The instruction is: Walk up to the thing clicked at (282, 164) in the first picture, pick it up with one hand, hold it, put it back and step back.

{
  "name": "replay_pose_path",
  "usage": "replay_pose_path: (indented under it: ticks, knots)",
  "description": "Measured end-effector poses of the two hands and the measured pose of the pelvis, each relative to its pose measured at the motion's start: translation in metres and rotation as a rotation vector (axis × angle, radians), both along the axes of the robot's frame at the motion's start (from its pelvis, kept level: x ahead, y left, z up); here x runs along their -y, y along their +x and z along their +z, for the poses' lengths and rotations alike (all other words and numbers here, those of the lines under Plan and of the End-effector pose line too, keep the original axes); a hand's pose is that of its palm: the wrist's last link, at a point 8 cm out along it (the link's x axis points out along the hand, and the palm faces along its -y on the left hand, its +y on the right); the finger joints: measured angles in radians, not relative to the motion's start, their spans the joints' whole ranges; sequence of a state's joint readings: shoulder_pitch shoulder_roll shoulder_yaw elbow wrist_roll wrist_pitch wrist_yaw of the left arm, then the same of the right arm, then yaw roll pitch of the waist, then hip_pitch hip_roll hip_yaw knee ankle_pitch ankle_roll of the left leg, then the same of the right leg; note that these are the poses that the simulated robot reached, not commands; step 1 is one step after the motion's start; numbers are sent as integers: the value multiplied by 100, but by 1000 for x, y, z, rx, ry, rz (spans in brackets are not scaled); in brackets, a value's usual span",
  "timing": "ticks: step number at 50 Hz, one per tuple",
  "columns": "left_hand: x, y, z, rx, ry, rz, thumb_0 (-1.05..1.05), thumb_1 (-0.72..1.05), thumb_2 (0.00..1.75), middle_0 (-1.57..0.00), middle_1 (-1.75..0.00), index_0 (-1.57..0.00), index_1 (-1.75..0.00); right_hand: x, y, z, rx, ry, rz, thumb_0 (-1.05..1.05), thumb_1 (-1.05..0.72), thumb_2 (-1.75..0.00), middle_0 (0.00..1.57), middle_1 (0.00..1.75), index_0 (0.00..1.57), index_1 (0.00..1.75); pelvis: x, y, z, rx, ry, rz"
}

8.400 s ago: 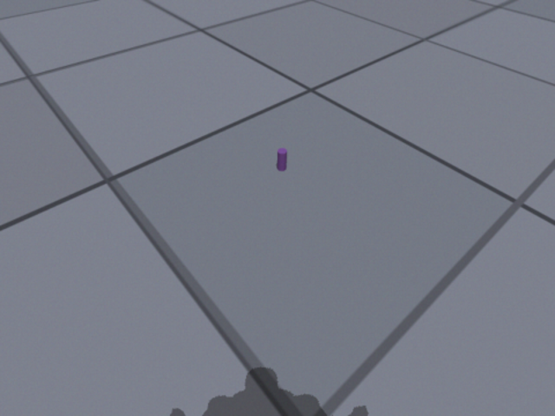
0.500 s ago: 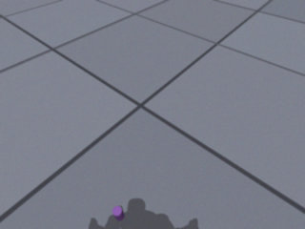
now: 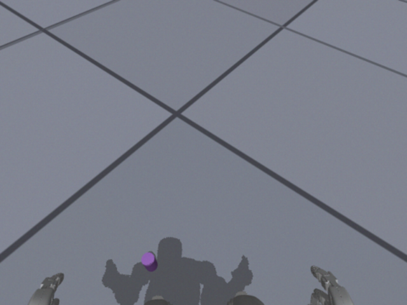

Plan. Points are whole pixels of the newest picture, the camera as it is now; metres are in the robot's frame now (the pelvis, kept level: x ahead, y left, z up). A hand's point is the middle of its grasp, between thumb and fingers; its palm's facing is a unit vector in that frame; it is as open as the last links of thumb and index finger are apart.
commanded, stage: go down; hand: left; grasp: from the side
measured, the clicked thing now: (149, 262) +0.35 +0.19 -0.66
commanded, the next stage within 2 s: none
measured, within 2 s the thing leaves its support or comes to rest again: neither
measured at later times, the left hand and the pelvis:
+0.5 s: hand out of the picture +0.15 +0.28 -0.17, palm faces +0.08 -0.94 -0.34, open 17.0 cm; pelvis -0.01 +0.00 -0.05, yaw +0 degrees
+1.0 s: hand (69, 283) +0.22 +0.34 -0.26, palm faces +0.11 -0.96 -0.27, open 16.9 cm; pelvis -0.06 +0.00 -0.20, yaw -1 degrees
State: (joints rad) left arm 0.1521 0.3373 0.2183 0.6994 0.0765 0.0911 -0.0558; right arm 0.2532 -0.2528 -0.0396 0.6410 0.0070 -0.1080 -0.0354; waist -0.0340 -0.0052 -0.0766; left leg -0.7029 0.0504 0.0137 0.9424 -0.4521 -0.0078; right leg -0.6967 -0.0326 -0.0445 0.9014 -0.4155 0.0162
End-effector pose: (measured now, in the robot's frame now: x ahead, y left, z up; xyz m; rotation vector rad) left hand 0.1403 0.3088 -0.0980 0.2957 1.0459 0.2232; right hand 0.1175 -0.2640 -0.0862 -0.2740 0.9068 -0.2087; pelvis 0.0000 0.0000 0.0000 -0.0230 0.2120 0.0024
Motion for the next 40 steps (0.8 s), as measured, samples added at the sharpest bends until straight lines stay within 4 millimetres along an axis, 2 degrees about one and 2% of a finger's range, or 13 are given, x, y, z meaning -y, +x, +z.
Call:
replay_pose_path:
  ticks: [6, 12, 20, 24, 29, 35, 40]
  knots:
    - [-2, -6, -5, 10, -4, -4, 0, -49, 24, -9, -30, -9, -29, -9, 22, -1, 86, -15, 34, 1, -87, -89, 21, 30, 20, 30, -3, -2, -12, -23, -11, 6]
    - [-5, -10, -10, 11, 2, -2, 0, -55, 22, -9, -29, -10, -28, -20, 37, -4, 150, -17, 65, 1, -87, -89, 21, 30, 20, 30, -4, -3, -22, -46, -20, 10]
    - [-10, -14, -17, 27, 6, 1, 0, -55, 21, -9, -27, -10, -26, -28, 39, -16, 172, -14, 84, 1, -88, -89, 21, 30, 20, 30, -5, -6, -36, -76, -26, 13]
    - [-16, -10, -28, 52, 4, 10, 0, -54, 19, -9, -24, -10, -23, -28, 34, -28, 164, -20, 95, 1, -88, -89, 21, 30, 20, 30, -5, -11, -46, -104, -27, 14]
    - [-34, 9, -55, 152, -14, 3, 0, -55, 16, -9, -21, -9, -20, -19, 28, -58, 141, -42, 129, 1, -90, -90, 21, 30, 20, 30, -3, -21, -75, -169, -22, 10]
    - [-48, 39, -90, 317, -43, -66, 0, -51, 13, -8, -17, -8, -16, -6, 19, -111, 82, -71, 143, 1, -91, -90, 21, 30, 20, 30, -2, -34, -123, -244, -21, 5]
    - [-56, 53, -113, 400, -47, -94, -1, -48, 13, -8, -16, -8, -15, -3, 10, -151, 20, -70, 140, 1, -90, -90, 21, 30, 20, 30, -1, -44, -153, -283, -25, 1]
